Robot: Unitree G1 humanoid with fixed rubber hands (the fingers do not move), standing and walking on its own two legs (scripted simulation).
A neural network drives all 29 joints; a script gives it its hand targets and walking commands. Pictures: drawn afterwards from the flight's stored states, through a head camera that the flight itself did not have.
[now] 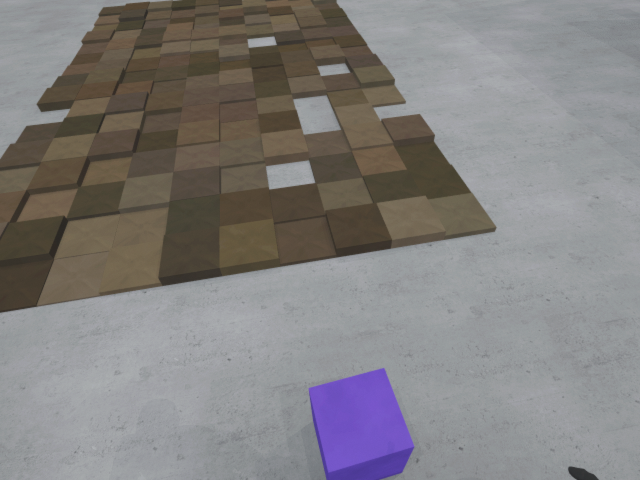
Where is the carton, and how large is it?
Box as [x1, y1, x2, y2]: [309, 368, 414, 479]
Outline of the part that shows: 383,368 309,388 313,422 327,479 379,479 402,471 414,446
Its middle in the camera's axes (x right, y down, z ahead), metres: +0.09 +0.53 +1.05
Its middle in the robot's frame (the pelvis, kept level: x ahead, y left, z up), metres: +0.39 -0.05 -0.66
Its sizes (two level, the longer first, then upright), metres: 0.210 0.200 0.250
